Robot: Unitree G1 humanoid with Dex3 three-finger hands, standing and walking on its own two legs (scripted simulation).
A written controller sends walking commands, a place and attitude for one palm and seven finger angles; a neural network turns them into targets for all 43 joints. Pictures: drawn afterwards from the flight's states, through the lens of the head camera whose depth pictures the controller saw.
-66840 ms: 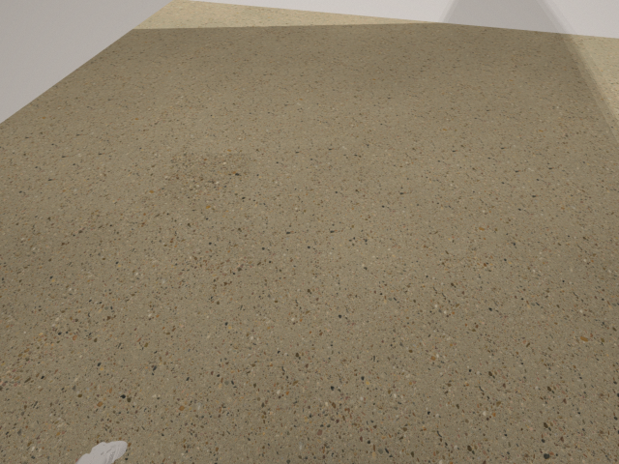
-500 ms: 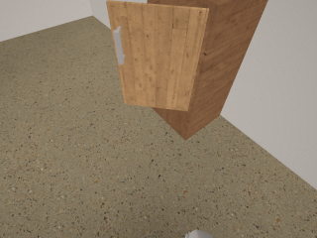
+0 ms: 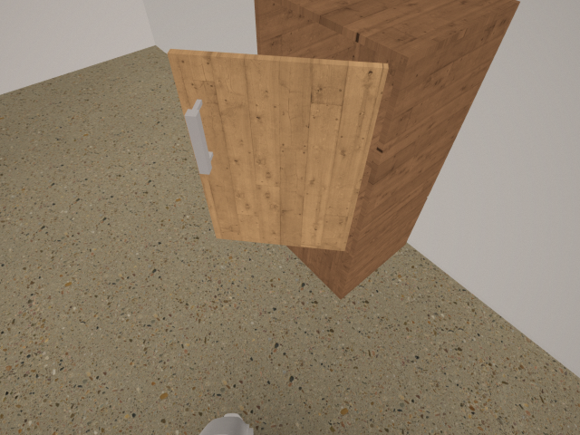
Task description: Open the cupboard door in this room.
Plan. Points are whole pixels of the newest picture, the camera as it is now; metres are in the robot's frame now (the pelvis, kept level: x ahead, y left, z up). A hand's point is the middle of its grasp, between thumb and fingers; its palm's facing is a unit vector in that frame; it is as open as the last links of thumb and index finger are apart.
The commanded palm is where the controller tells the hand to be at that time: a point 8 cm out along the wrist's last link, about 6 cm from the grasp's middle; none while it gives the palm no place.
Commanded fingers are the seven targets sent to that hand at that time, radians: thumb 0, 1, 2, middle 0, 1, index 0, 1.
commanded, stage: come to a stop and stand still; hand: left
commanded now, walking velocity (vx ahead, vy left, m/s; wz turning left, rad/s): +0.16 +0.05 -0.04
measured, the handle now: (202, 137) +0.67 +0.24 -0.01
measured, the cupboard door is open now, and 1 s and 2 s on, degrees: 43 43 43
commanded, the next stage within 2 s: look again from close up in 0.98 s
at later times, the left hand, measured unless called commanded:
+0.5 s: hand (172, 427) +0.15 +0.20 -0.18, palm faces -0.02 -0.97 -0.25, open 7.4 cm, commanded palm none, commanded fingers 0.00 0.90 0.90 -0.20 -0.30 -0.20 -0.30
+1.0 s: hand out of the picture +0.11 +0.15 -0.18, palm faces -0.02 -0.98 -0.20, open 7.3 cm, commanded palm none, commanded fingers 0.00 0.90 0.90 -0.20 -0.30 -0.20 -0.30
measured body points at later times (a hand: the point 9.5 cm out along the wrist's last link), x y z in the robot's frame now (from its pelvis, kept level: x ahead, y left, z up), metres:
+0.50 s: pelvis +0.06 +0.00 -0.02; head +0.10 +0.00 +0.43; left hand +0.15 +0.25 -0.16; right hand +0.12 -0.25 -0.17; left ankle +0.13 +0.13 -0.74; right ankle +0.05 -0.12 -0.75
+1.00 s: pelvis +0.07 -0.03 +0.00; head +0.09 -0.03 +0.45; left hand +0.11 +0.20 -0.16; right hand +0.05 -0.24 -0.16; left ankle +0.07 +0.10 -0.74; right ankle +0.05 -0.12 -0.74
